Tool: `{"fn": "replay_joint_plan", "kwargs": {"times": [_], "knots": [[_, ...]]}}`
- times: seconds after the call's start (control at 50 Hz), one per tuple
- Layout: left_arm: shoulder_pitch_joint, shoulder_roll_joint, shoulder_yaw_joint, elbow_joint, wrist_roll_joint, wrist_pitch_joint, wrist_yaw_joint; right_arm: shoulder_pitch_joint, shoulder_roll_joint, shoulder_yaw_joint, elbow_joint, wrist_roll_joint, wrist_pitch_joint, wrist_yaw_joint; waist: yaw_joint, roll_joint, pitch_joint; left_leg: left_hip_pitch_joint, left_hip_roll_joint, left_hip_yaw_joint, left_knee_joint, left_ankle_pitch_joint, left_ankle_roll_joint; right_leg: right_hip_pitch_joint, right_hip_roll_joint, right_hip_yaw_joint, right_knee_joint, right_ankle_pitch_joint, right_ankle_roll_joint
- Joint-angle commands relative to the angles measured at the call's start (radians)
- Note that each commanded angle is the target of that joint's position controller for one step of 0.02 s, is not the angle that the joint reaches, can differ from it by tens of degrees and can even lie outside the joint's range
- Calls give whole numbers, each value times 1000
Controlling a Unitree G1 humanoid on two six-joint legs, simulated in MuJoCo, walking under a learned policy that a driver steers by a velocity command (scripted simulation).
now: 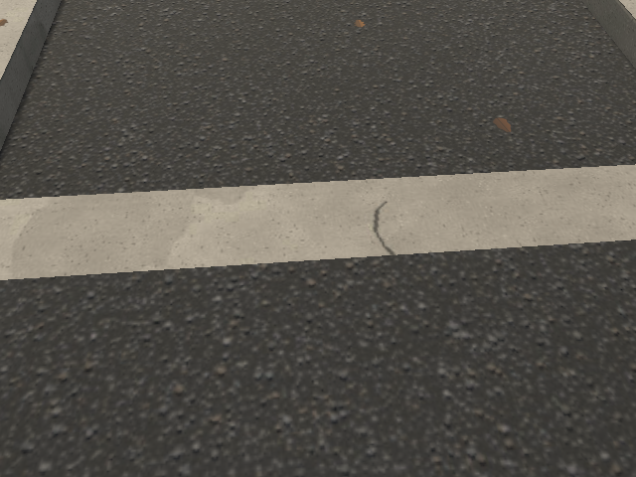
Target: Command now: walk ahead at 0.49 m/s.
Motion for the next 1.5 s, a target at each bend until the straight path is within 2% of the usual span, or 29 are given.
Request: {"fn": "replay_joint_plan", "kwargs": {"times": [0.02, 0.22, 0.26, 0.3, 0.32, 0.34, 0.36, 0.38, 0.4, 0.44, 0.5, 0.64, 0.76, 0.82, 0.86, 0.88, 0.9, 0.92, 0.94, 0.96, 1.02, 1.14, 1.16, 1.24, 1.4, 1.44, 1.46, 1.48, 1.5], "knots": [[33, 42, 12, -43, 12, 6, 7, -39, -133, -21, -56, 2, -16, -20, 46, 77, 53, -92, 284, -218, -203, 65, 172, -32, -43, 3, -144, 151, 28], [-253, 49, 4, -139, -10, -19, -41, 113, -174, -34, -3, 26, 21, -38, -42, 99, 80, 169, 339, -187, -95, 65, 106, 9, 36, -45, -595, 187, 5], [-189, 77, 16, -131, -9, -27, -48, 90, -189, -40, -6, 27, 32, -39, 5, 118, 48, 192, 348, -188, -15, 188, 87, 120, 66, -69, -635, 118, -25], [108, 167, 62, -46, -5, -32, -39, 57, -151, -24, -26, 12, 39, -39, 141, 83, -134, 78, 250, -101, 344, 400, 34, 528, 68, -56, -642, 128, -89], [273, 284, 90, -19, 16, -28, -34, 128, -60, 7, -55, 0, 24, -34, 151, -120, -304, -281, 121, -20, 750, 90, -35, 933, -190, 315, -658, 91, -220], [309, 250, 80, -4, 12, -23, -39, 166, -27, 19, -42, 18, -3, -28, 140, -261, -390, -518, 29, -119, 969, -421, -52, 1066, -295, 676, -820, -32, -307], [237, 172, 56, -17, 6, -26, -41, 90, -144, -9, -56, 42, -21, -24, 136, -162, -264, -613, 98, -187, 1062, -385, -29, 963, -261, 587, -837, -67, -255], [143, 130, 42, -41, 6, -24, -40, 10, -165, -15, -80, 50, -27, -24, 110, -98, -165, -616, 153, -161, 1046, -290, -15, 822, -223, 428, -848, -3, -216], [66, 101, 31, -53, 9, -23, -45, -29, -152, -18, -86, 39, -23, -30, 77, -23, -96, -572, 193, -139, 983, -209, -21, 680, -177, 317, -886, 83, -196], [23, 63, 20, -48, 18, -25, -53, -14, -119, -25, -81, 23, 5, -36, 25, -38, -44, -467, 235, -137, 884, -126, -31, 532, -111, 193, -951, 153, -171], [77, 95, 29, -11, 18, -32, -47, -21, -89, -26, -88, 18, 29, -40, 7, -23, -11, -482, 239, -120, 810, -55, -52, 492, -92, 109, -992, 286, -190], [181, 124, 33, 37, 8, -14, -15, -281, -66, -23, -167, 15, 23, -29, 71, -18, 48, -530, 209, -84, 417, 229, -72, 549, -65, 11, -1029, 273, -156], [258, 137, 42, 89, -3, 7, -5, -423, -73, -17, -225, 26, 8, 1, 102, -21, 99, -554, 182, -76, 265, 158, -41, 719, -131, 16, -968, 276, -147], [223, 158, 51, 88, -4, 20, -1, -358, -109, -31, -219, 27, -1, 11, 48, -48, 48, -398, 137, -39, 229, 55, -3, 751, -141, 6, -864, 500, -121], [188, 137, 42, 74, 4, 29, -1, -79, -186, -74, -134, 24, -1, 1, -86, -36, -121, 4, 98, -13, 225, 74, 48, 642, -56, -59, -543, 695, -75], [206, 104, 25, 48, 24, 26, -1, 107, -271, -95, -99, 11, 3, -11, -129, 115, -277, 322, 312, -274, 234, 81, 117, 404, 22, -107, -195, 345, -37], [334, -36, -12, 57, 11, 1, -16, 132, -301, -96, -84, 5, 5, -2, -48, 370, -394, 597, 498, -755, 80, -118, 269, 34, 200, -27, 103, -351, 11], [258, 80, 13, 62, -15, -22, -19, 95, -207, -71, -92, 16, 2, -1, -78, 247, -322, 540, 464, -759, 23, -203, 223, -73, 143, 84, 212, -361, -10], [160, 128, 27, 29, -33, -35, -21, 6, -166, -59, -111, 19, 0, -4, -62, 193, -185, 399, 435, -601, 8, -147, 176, -121, 93, 55, 208, -266, -27], [110, 126, 28, 18, -28, -36, -12, -80, -146, -51, -129, 15, -2, -3, -25, 93, -116, 243, 401, -485, -19, -35, 153, -71, 37, 28, 160, -164, -25], [132, 73, 37, 22, -6, -3, -4, -125, -93, -36, -117, -5, -8, 4, 47, 111, -53, 26, 324, -318, -105, 86, 138, 65, -23, 22, 40, -60, -16], [-23, 62, 45, -32, 9, 18, 0, -23, -145, -46, -69, 2, 0, -27, 27, 85, 23, 36, 304, -201, -167, 194, 138, -76, -34, -2, -221, 164, 30], [33, -52, -14, 4, 149, 21, -49, 97, -4, -7, -35, -111, -33, 0, 7, 107, 29, 92, 303, -181, -150, 128, 187, -106, -12, -8, -259, 270, 26], [-144, 21, -2, -56, 101, 34, -78, 145, -72, -9, -5, -77, -35, 43, -22, 99, 66, 98, 312, -160, -147, 139, 192, -101, 21, -41, -422, 342, 10], [-277, 39, -4, -119, 72, 43, -65, 180, -111, -17, 37, -68, -6, 32, -11, 120, 100, 308, 376, -131, -122, 320, 127, 19, 79, -69, -615, 194, -54], [-213, 77, 17, -108, 52, 29, -60, 163, -137, -31, 32, -65, 2, 21, 50, 112, 39, 274, 334, -81, 1, 569, 78, 243, 137, -138, -644, 215, -91], [-92, 115, 35, -72, 35, 14, -54, 187, -122, -30, 35, -79, 0, 20, 85, 86, -70, 193, 259, -29, 163, 626, 18, 489, 149, -131, -581, 260, -129], [90, 140, 34, -25, 45, 7, -56, 355, -21, -5, 41, -93, -8, 13, 69, -50, -308, -55, 150, -1, 441, 339, -45, 942, 6, 43, -496, 432, -275], [359, 161, 38, 39, 48, 9, -50, 383, 37, 24, 15, -104, -19, 41, 167, -219, -475, -377, -10, -43, 730, -355, -92, 1281, -242, 534, -724, 192, -445]]}}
